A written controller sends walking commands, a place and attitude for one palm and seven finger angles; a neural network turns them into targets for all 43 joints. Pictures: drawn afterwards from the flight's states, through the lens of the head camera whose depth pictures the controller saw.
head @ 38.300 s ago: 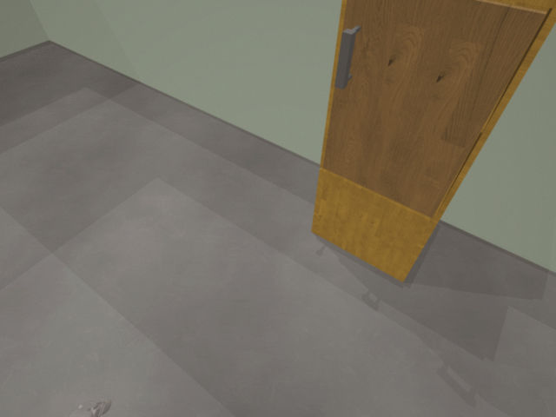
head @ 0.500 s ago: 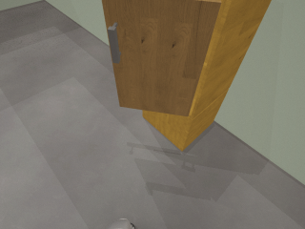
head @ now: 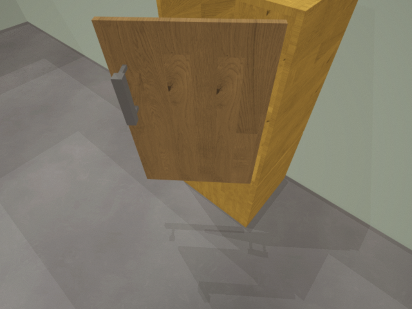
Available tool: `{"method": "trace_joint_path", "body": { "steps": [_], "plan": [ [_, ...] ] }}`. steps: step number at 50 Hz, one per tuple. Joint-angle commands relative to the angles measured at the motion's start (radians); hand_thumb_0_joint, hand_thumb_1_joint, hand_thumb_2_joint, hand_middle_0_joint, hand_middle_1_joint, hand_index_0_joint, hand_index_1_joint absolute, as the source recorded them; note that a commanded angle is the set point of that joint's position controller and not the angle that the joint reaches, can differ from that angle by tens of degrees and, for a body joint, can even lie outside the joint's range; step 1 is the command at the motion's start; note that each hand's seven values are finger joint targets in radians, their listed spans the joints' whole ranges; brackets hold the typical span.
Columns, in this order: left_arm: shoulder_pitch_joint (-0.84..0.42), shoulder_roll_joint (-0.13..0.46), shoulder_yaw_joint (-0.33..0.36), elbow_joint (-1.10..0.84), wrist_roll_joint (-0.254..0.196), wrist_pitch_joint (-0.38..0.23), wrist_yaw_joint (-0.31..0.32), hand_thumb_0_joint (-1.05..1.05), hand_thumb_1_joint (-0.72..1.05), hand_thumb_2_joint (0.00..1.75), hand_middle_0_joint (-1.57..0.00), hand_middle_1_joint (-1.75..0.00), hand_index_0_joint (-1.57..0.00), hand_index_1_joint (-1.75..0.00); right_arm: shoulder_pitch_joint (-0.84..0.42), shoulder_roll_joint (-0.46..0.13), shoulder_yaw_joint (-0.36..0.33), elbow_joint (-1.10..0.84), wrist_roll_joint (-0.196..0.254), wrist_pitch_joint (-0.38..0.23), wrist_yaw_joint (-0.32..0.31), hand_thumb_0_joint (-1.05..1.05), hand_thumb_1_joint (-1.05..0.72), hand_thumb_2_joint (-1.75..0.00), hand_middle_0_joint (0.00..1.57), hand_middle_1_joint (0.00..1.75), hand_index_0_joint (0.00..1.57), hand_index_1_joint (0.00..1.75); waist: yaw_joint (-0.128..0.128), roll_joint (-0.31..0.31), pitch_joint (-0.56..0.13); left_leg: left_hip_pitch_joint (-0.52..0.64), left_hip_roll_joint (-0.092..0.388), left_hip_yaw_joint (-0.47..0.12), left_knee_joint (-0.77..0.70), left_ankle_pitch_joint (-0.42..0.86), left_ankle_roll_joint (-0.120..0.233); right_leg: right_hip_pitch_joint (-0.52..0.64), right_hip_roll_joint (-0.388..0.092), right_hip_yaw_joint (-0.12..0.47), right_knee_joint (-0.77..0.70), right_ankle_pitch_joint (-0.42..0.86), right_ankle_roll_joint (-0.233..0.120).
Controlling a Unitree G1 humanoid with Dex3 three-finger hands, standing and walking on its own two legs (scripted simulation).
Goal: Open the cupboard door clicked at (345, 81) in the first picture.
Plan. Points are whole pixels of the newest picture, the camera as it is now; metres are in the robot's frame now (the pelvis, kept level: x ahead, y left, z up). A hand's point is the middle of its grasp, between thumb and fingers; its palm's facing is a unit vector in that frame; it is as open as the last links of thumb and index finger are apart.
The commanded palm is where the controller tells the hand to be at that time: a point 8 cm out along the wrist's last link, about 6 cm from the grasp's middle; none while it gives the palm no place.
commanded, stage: come to a stop and stand still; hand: left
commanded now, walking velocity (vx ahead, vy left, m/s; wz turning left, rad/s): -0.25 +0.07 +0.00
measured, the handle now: (128, 95) +0.58 +0.21 +0.08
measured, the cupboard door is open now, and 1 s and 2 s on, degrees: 37 37 37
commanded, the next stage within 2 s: look again from close up in 1.28 s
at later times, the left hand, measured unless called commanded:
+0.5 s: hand out of the picture +0.02 +0.18 -0.17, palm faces +0.01 -0.96 -0.27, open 7.4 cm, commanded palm none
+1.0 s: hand out of the picture +0.01 +0.14 -0.15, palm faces +0.01 -0.97 -0.25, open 7.3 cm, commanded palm none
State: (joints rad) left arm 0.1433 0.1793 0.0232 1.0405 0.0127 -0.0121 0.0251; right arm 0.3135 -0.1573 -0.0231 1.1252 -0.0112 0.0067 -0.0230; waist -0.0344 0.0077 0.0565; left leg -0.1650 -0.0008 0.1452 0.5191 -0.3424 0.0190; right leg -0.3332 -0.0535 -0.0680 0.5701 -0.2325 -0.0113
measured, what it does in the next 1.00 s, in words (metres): stands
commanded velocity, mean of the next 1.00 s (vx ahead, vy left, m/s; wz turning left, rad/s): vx -0.02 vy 0.00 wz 0.00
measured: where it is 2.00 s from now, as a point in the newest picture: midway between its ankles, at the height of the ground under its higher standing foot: outside the picture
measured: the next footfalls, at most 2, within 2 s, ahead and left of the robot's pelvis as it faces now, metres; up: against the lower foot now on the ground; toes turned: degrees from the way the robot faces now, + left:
none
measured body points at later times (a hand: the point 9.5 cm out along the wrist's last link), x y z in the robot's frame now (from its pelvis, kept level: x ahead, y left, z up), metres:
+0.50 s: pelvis -0.01 -0.01 +0.00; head +0.02 -0.03 +0.45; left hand +0.02 +0.23 -0.15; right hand +0.05 -0.24 -0.16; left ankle -0.04 +0.09 -0.73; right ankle -0.01 -0.12 -0.73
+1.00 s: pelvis -0.01 -0.04 +0.01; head +0.01 -0.07 +0.46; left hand +0.01 +0.19 -0.14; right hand -0.04 -0.26 -0.16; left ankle -0.04 +0.09 -0.73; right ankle -0.01 -0.12 -0.73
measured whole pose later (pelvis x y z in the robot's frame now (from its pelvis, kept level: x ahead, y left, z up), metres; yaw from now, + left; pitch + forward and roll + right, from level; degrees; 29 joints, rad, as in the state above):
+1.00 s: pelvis -0.01 -0.04 +0.01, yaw +1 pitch +0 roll +1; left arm 0.23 0.16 -0.01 1.10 0.01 -0.02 0.03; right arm 0.32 -0.18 0.01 1.13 -0.02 -0.01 -0.02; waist -0.02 0.04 0.05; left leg -0.14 0.05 0.11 0.41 -0.26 -0.03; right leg -0.22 0.02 -0.05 0.48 -0.25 -0.06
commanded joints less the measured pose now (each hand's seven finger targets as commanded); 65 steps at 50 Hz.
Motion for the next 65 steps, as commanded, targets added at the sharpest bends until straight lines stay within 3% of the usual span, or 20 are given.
{"method": "trace_joint_path", "body": {
  "steps": [1, 4, 6, 8, 9, 11, 13, 15, 16, 17, 18, 19, 20, 21, 22, 26, 31, 36, 48, 65],
  "plan": [
    [0.101, 0.159, 0.029, -0.017, -0.004, 0.006, 0.019, 0.00, 0.90, 0.90, -0.20, -0.30, -0.20, -0.30, 0.098, -0.075, -0.020, -0.027, 0.011, 0.010, -0.008, 0.00, -0.90, -0.90, 0.20, 0.30, 0.20, 0.30, 0.026, -0.213, -0.143, -0.074, 0.047, -0.071, 0.039, 0.074, -0.049, 0.230, -0.238, 0.175, -0.087, 0.787, -0.138],
    [0.080, 0.163, 0.042, -0.029, -0.003, 0.017, 0.026, 0.00, 0.90, 0.90, -0.20, -0.30, -0.20, -0.30, 0.080, -0.065, -0.025, -0.039, 0.008, 0.017, -0.008, 0.00, -0.90, -0.90, 0.20, 0.30, 0.20, 0.30, 0.035, -0.167, -0.142, -0.089, 0.047, -0.071, 0.015, 0.049, -0.052, 0.233, -0.247, 0.182, -0.075, 0.769, -0.148],
    [0.053, 0.144, 0.044, -0.048, -0.003, 0.027, 0.024, 0.00, 0.90, 0.90, -0.20, -0.30, -0.20, -0.30, 0.087, -0.074, -0.029, -0.041, 0.003, 0.016, -0.009, 0.00, -0.90, -0.90, 0.20, 0.30, 0.20, 0.30, 0.029, -0.047, -0.139, -0.010, 0.098, -0.101, -0.069, 0.335, -0.034, 0.163, -0.176, 0.123, -0.028, 0.588, -0.094],
    [0.025, 0.091, 0.034, -0.074, -0.004, 0.040, 0.018, 0.00, 0.90, 0.90, -0.20, -0.30, -0.20, -0.30, 0.049, -0.119, -0.037, -0.068, -0.009, 0.012, -0.019, 0.00, -0.90, -0.90, 0.20, 0.30, 0.20, 0.30, 0.028, 0.162, -0.083, 0.005, 0.241, -0.222, -0.150, 0.693, 0.046, 0.052, -0.034, 0.010, 0.083, 0.166, -0.001],
    [0.009, 0.079, 0.033, -0.082, -0.001, 0.048, 0.019, 0.00, 0.90, 0.90, -0.20, -0.30, -0.20, -0.30, 0.042, -0.121, -0.038, -0.073, -0.013, 0.008, -0.024, 0.00, -0.90, -0.90, 0.20, 0.30, 0.20, 0.30, 0.022, 0.186, -0.054, 0.009, 0.282, -0.251, -0.172, 0.787, 0.098, 0.001, 0.007, 0.018, 0.181, -0.135, 0.008],
    [0.009, 0.061, 0.036, -0.084, 0.001, 0.055, 0.018, 0.00, 0.90, 0.90, -0.20, -0.30, -0.20, -0.30, 0.021, -0.122, -0.036, -0.085, -0.019, -0.001, -0.032, 0.00, -0.90, -0.90, 0.20, 0.30, 0.20, 0.30, 0.028, 0.152, -0.043, 0.026, 0.308, -0.249, -0.151, 0.841, 0.161, -0.052, 0.015, 0.072, 0.297, -0.267, 0.004],
    [0.025, 0.050, 0.034, -0.077, 0.000, 0.047, 0.013, 0.00, 0.90, 0.90, -0.20, -0.30, -0.20, -0.30, -0.014, -0.131, -0.038, -0.091, -0.019, -0.006, -0.030, 0.00, -0.90, -0.90, 0.20, 0.30, 0.20, 0.30, 0.038, 0.133, -0.054, 0.072, 0.281, -0.205, -0.116, 0.862, 0.149, -0.030, 0.013, 0.057, 0.204, -0.225, 0.004],
    [0.068, 0.052, 0.031, -0.057, 0.001, 0.036, 0.008, 0.00, 0.90, 0.90, -0.20, -0.30, -0.20, -0.30, -0.020, -0.134, -0.040, -0.087, -0.011, -0.008, -0.028, 0.00, -0.90, -0.90, 0.20, 0.30, 0.20, 0.30, 0.047, 0.087, -0.067, 0.096, 0.240, -0.170, -0.075, 0.799, 0.106, 0.051, 0.015, 0.033, 0.019, -0.077, 0.006],
    [0.192, 0.082, 0.020, -0.013, 0.002, 0.012, 0.045, 0.00, 0.90, 0.90, -0.20, -0.30, -0.20, -0.30, -0.113, -0.195, -0.054, -0.159, 0.020, -0.015, -0.011, 0.00, -0.90, -0.90, 0.20, 0.30, 0.20, 0.30, 0.090, 0.119, -0.079, 0.070, 0.229, -0.127, 0.141, 0.871, 0.043, 0.033, -0.031, 0.070, -0.093, 0.106, 0.000],
    [0.181, 0.128, 0.026, -0.068, 0.003, -0.001, 0.042, 0.00, 0.90, 0.90, -0.20, -0.30, -0.20, -0.30, -0.075, -0.105, -0.043, -0.213, 0.007, -0.016, 0.002, 0.00, -0.90, -0.90, 0.20, 0.30, 0.20, 0.30, 0.057, 0.002, -0.062, -0.082, 0.124, -0.101, 0.151, 0.402, 0.004, 0.085, -0.103, 0.220, -0.114, 0.287, -0.061],
    [0.123, 0.142, 0.014, -0.073, 0.002, -0.008, 0.039, 0.00, 0.90, 0.90, -0.20, -0.30, -0.20, -0.30, -0.014, -0.067, -0.030, -0.206, 0.008, -0.014, 0.001, 0.00, -0.90, -0.90, 0.20, 0.30, 0.20, 0.30, -0.001, -0.034, -0.087, -0.059, 0.079, -0.087, 0.054, 0.056, -0.018, 0.059, -0.182, 0.263, -0.118, 0.282, -0.104],
    [0.093, 0.139, 0.007, -0.097, 0.006, -0.009, 0.034, 0.00, 0.90, 0.90, -0.20, -0.30, -0.20, -0.30, 0.018, -0.050, -0.027, -0.198, 0.005, -0.013, 0.006, 0.00, -0.90, -0.90, 0.20, 0.30, 0.20, 0.30, -0.017, -0.016, -0.104, -0.004, 0.063, -0.099, -0.029, 0.066, -0.012, 0.037, -0.138, 0.236, -0.080, 0.244, -0.098],
    [0.080, 0.119, 0.009, -0.093, 0.006, -0.018, 0.030, 0.00, 0.90, 0.90, -0.20, -0.30, -0.20, -0.30, 0.050, -0.064, -0.025, -0.179, -0.004, -0.018, 0.007, 0.00, -0.90, -0.90, 0.20, 0.30, 0.20, 0.30, -0.025, 0.017, -0.133, 0.032, 0.100, -0.125, -0.030, 0.276, 0.007, 0.065, -0.071, 0.162, -0.008, 0.306, -0.069],
    [0.100, 0.108, 0.006, -0.090, 0.001, -0.016, 0.029, 0.00, 0.90, 0.90, -0.20, -0.30, -0.20, -0.30, 0.030, -0.097, -0.026, -0.178, -0.006, -0.026, 0.003, 0.00, -0.90, -0.90, 0.20, 0.30, 0.20, 0.30, 0.000, 0.054, -0.150, 0.055, 0.137, -0.140, -0.026, 0.447, 0.022, 0.083, -0.041, 0.130, 0.012, 0.306, -0.047],
    [0.114, 0.101, 0.003, -0.082, -0.002, -0.013, 0.029, 0.00, 0.90, 0.90, -0.20, -0.30, -0.20, -0.30, 0.008, -0.111, -0.026, -0.187, -0.004, -0.027, -0.003, 0.00, -0.90, -0.90, 0.20, 0.30, 0.20, 0.30, 0.011, 0.040, -0.142, 0.062, 0.154, -0.145, -0.033, 0.499, 0.032, 0.088, -0.028, 0.116, 0.005, 0.265, -0.039],
    [0.120, 0.103, -0.011, -0.058, -0.001, -0.012, 0.018, 0.00, 0.90, 0.90, -0.20, -0.30, -0.20, -0.30, -0.037, -0.120, -0.013, -0.190, -0.003, -0.023, -0.004, 0.00, -0.90, -0.90, 0.20, 0.30, 0.20, 0.30, 0.019, -0.036, -0.025, 0.001, 0.125, -0.130, -0.095, 0.242, 0.021, 0.071, -0.043, 0.152, -0.088, 0.194, -0.038],
    [0.118, 0.120, -0.015, -0.041, 0.000, -0.014, 0.012, 0.00, 0.90, 0.90, -0.20, -0.30, -0.20, -0.30, -0.023, -0.110, -0.001, -0.154, -0.006, -0.018, 0.004, 0.00, -0.90, -0.90, 0.20, 0.30, 0.20, 0.30, 0.012, -0.054, 0.014, -0.004, 0.094, -0.119, -0.141, 0.053, 0.012, 0.034, -0.056, 0.194, -0.192, -0.007, -0.043],
    [0.120, 0.125, -0.012, -0.025, -0.001, -0.018, 0.009, 0.00, 0.90, 0.90, -0.20, -0.30, -0.20, -0.30, -0.007, -0.113, 0.008, -0.117, -0.007, -0.025, 0.006, 0.00, -0.90, -0.90, 0.20, 0.30, 0.20, 0.30, 0.017, -0.046, 0.005, 0.001, 0.095, -0.116, -0.163, 0.060, 0.009, 0.053, -0.053, 0.196, -0.225, -0.054, -0.043],
    [0.129, 0.121, -0.007, 0.026, -0.005, -0.029, 0.009, 0.00, 0.90, 0.90, -0.20, -0.30, -0.20, -0.30, 0.047, -0.093, 0.018, -0.030, -0.007, -0.035, -0.001, 0.00, -0.90, -0.90, 0.20, 0.30, 0.20, 0.30, 0.027, -0.030, -0.030, -0.002, 0.106, -0.107, -0.165, 0.135, -0.005, 0.140, -0.065, 0.174, -0.201, 0.133, -0.055],
    [0.134, 0.108, -0.004, 0.047, -0.003, -0.028, 0.012, 0.00, 0.90, 0.90, -0.20, -0.30, -0.20, -0.30, 0.055, -0.068, 0.014, 0.000, -0.004, -0.034, -0.011, 0.00, -0.90, -0.90, 0.20, 0.30, 0.20, 0.30, 0.026, -0.017, -0.007, 0.015, 0.118, -0.098, -0.162, 0.179, -0.012, 0.145, -0.057, 0.162, -0.200, 0.245, -0.051]
  ]
}}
